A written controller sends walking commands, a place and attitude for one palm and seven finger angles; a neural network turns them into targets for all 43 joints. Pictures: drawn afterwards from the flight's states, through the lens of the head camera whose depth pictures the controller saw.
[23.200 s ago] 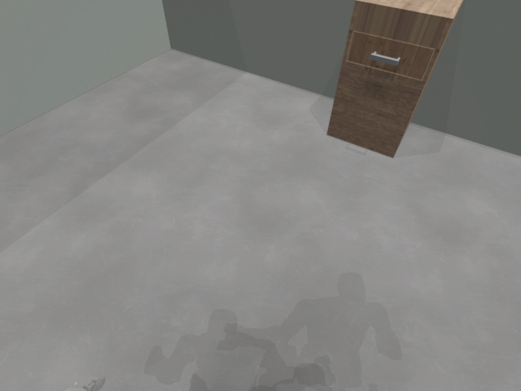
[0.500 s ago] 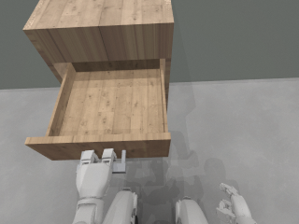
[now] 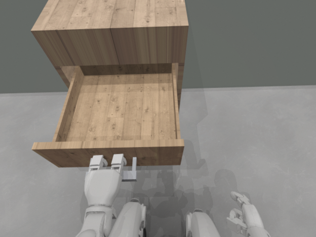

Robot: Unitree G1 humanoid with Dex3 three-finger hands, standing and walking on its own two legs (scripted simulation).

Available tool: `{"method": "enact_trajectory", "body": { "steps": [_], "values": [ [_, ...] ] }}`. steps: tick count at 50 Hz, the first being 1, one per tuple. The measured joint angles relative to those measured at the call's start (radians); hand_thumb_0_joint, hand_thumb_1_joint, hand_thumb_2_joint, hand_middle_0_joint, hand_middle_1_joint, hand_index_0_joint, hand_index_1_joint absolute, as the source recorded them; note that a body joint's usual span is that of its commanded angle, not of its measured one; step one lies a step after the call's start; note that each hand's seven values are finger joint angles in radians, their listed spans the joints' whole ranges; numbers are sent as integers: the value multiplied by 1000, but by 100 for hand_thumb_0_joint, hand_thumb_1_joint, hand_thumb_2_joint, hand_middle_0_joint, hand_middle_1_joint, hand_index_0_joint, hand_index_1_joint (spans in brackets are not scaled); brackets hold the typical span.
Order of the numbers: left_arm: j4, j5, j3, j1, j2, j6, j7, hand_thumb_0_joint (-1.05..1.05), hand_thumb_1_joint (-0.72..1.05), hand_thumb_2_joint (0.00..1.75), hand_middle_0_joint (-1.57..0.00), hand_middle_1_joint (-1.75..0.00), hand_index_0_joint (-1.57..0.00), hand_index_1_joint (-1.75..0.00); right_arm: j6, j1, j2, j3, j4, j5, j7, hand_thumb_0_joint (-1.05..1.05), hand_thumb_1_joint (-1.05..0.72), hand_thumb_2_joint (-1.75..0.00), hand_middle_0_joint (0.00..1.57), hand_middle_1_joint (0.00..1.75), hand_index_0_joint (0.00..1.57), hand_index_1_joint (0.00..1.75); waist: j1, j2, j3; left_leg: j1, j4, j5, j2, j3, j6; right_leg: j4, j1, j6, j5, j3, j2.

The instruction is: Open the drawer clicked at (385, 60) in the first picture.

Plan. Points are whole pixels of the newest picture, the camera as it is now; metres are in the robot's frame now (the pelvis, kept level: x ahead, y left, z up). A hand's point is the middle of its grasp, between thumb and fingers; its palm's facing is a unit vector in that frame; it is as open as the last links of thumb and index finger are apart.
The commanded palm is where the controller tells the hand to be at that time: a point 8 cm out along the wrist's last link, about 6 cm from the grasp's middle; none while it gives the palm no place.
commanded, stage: lift the hand off the handle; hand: left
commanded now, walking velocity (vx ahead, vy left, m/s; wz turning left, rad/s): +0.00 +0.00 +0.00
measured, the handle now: (112, 168) +0.30 +0.16 -0.06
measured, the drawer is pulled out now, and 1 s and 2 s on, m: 0.30 0.29 0.29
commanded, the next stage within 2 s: none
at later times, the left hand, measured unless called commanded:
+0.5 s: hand (108, 182) +0.26 +0.16 -0.05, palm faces -0.04 -0.10 -0.99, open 13.7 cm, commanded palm +0.24 +0.15 +0.01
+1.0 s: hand (104, 178) +0.26 +0.16 -0.01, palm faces -0.03 -0.11 -0.99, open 13.6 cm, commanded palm +0.24 +0.15 +0.05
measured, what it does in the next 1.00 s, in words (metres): stands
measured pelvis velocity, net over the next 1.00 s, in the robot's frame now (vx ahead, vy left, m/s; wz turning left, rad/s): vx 0.02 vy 0.00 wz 0.00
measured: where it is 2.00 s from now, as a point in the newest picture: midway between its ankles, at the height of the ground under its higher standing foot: outside the picture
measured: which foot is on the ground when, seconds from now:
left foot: down 0.00-1.00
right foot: down 0.00-1.00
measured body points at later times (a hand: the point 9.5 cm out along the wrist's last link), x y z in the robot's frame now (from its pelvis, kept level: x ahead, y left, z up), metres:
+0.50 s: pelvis +0.01 +0.00 +0.02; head +0.09 -0.02 +0.47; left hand +0.25 +0.16 +0.01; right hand +0.19 -0.23 -0.10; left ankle +0.05 +0.13 -0.60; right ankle +0.01 -0.11 -0.60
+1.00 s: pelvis +0.02 +0.00 +0.05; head +0.08 -0.02 +0.49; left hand +0.25 +0.16 +0.04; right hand +0.21 -0.23 -0.07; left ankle +0.05 +0.13 -0.60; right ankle +0.01 -0.11 -0.60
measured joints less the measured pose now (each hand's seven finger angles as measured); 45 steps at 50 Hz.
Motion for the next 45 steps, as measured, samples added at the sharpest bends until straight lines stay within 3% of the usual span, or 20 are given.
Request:
{"method": "enact_trajectory", "body": {
  "steps": [14, 45],
  "values": [
    [-20, -34, -4, 2, 3, 21, -32, 0, -49, 30, -33, -121, -36, -122, 15, 21, 1, -5, 5, 8, -3, 1, -91, -90, 20, 30, 20, 30, -9, 6, 11, 55, -45, 9, 2, 5, 1, -46, 52, 1, 13, 5, 3],
    [-99, -47, -8, 80, 16, 28, -67, 0, -49, 30, -32, -120, -36, -121, 41, 32, -10, -1, -35, 17, 8, 1, -91, -90, 20, 30, 20, 30, -7, 9, 24, 241, -185, 37, 1, 12, -3, -186, 234, 0, 45, 9, 4]
  ]
}}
